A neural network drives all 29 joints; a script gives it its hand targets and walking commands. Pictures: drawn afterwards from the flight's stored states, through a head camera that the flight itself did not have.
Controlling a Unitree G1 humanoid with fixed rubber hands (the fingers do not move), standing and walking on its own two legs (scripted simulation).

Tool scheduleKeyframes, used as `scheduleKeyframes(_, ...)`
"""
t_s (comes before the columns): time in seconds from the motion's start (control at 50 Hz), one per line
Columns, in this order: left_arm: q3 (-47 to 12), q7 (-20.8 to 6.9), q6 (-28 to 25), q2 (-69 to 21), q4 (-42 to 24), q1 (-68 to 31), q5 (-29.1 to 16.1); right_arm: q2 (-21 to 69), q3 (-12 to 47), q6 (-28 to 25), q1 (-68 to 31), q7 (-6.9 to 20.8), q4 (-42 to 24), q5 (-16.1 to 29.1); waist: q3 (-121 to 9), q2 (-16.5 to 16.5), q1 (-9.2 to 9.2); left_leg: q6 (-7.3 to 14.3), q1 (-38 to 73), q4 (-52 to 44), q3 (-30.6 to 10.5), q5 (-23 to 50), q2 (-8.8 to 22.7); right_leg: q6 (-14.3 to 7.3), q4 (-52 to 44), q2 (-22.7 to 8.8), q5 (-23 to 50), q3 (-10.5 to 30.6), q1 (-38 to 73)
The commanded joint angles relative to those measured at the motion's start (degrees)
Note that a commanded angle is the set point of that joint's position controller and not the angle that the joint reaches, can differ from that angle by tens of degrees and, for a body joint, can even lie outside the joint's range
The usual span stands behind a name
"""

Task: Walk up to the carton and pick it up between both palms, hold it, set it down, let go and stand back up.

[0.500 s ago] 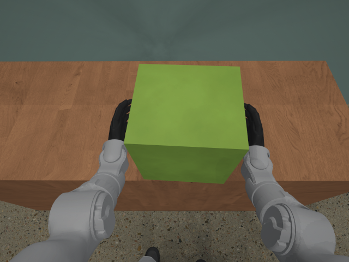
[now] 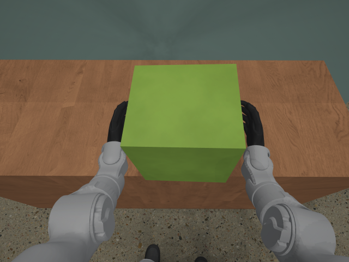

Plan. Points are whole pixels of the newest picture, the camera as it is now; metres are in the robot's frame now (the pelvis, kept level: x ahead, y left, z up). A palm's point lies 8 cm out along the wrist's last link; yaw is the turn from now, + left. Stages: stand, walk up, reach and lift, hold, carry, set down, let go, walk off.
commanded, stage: reach and lift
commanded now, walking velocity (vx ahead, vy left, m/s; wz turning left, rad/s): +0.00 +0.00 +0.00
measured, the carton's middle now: (184, 129) +0.44 +0.00 -0.03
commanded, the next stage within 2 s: hold in 1.94 s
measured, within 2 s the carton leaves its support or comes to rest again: neither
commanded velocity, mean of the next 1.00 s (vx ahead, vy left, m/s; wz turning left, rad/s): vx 0.00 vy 0.00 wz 0.00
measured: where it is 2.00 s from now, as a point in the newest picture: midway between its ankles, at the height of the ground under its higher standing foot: outside the picture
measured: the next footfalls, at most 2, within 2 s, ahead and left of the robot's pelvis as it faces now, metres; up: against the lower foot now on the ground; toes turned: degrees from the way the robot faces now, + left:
none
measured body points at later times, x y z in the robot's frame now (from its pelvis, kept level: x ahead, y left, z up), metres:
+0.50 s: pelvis +0.00 +0.00 +0.01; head +0.05 +0.01 +0.46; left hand +0.43 +0.17 +0.08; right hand +0.43 -0.15 +0.10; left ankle +0.05 +0.14 -0.72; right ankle +0.00 -0.10 -0.72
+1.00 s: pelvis +0.00 +0.00 +0.02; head -0.01 +0.01 +0.47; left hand +0.41 +0.19 +0.13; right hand +0.41 -0.14 +0.14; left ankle +0.05 +0.14 -0.72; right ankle +0.00 -0.10 -0.72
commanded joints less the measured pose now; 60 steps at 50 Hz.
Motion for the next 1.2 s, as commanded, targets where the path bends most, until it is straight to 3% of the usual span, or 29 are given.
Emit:
scheduleKeyframes(0.0, -14.5, -6.9, -2.9, -35.5, -11.9, -31.0, 7.6, 34.8, 19.4, -3.5, -27.8, 9.5, -4.1, -9.8, -42.2, 0.4, -0.30, -0.7, 29.0, 1.6, 8.4, 14.3, 0.0, 2.0, -1.3, 0.7, 23.4, 1.0, 25.4)
scheduleKeyframes(0.16, -19.9, -6.6, -0.8, -39.2, -18.4, -30.9, 4.0, 37.4, 25.9, -0.7, -28.1, 8.2, -9.6, -3.9, -45.5, 1.4, -1.51, -1.2, 30.9, 2.8, 7.1, 19.2, -0.8, 2.6, -0.7, 1.1, 30.7, 1.6, 31.0)
scheduleKeyframes(0.26, -23.9, -6.4, 1.8, -41.4, -25.0, -31.2, 1.6, 38.7, 29.6, 3.3, -26.9, 7.3, -14.9, 0.5, -45.4, 1.8, -2.49, -1.4, 34.6, 2.3, 6.3, 19.6, -1.2, 2.8, -1.9, 1.6, 30.3, 1.9, 33.4)
scheduleKeyframes(0.34, -24.7, -6.8, 5.2, -41.6, -29.5, -32.8, 0.8, 39.8, 31.5, 8.4, -26.8, 6.3, -19.6, 3.4, -40.6, 1.3, -3.20, -1.0, 35.7, -0.2, 6.0, 15.5, -1.7, 3.5, -3.6, 0.8, 27.8, 2.8, 36.5)
scheduleKeyframes(0.52, -14.5, -10.0, 17.3, -37.3, -28.4, -31.6, 6.1, 37.7, 26.6, 19.7, -29.0, 5.9, -20.6, 5.4, -19.3, -2.5, -2.99, 0.6, 36.2, -8.1, 7.3, 3.7, -1.6, 4.6, -8.9, -1.5, 16.5, 4.4, 42.9)
scheduleKeyframes(0.64, -12.1, -11.4, 23.8, -37.3, -32.4, -29.7, 6.5, 39.6, 27.5, 24.2, -30.9, 6.0, -25.7, 7.9, -19.2, -2.6, -1.70, 0.9, 37.0, -10.3, 8.0, 5.7, -2.4, 5.1, -9.2, -2.2, 22.8, 5.3, 50.0)
scheduleKeyframes(0.82, -15.1, -13.2, 31.6, -38.2, -44.1, -28.2, 3.7, 43.2, 31.9, 30.3, -27.9, 4.4, -34.3, 11.6, -20.9, -2.7, -3.28, 0.8, 39.3, -11.5, 7.3, 7.8, -3.4, 6.6, -8.9, -2.8, 31.7, 6.2, 55.6)
scheduleKeyframes(1.0, -15.9, -14.7, 41.2, -38.1, -50.6, -25.7, 3.8, 40.6, 33.4, 35.3, -31.1, 3.4, -40.1, 14.2, -17.9, -3.3, -3.26, 1.3, 42.8, -11.7, 6.9, 6.4, -3.4, 5.9, -10.9, -1.6, 24.0, 5.3, 53.1)
scheduleKeyframes(1.18, -17.6, -15.3, 49.8, -40.7, -56.2, -24.8, 3.9, 38.5, 33.6, 38.8, -36.0, 3.0, -44.3, 17.4, -16.6, -1.0, -2.76, 1.5, 45.5, -11.0, 6.8, 7.3, -3.6, 4.7, -12.1, -0.4, 17.9, 4.8, 50.9)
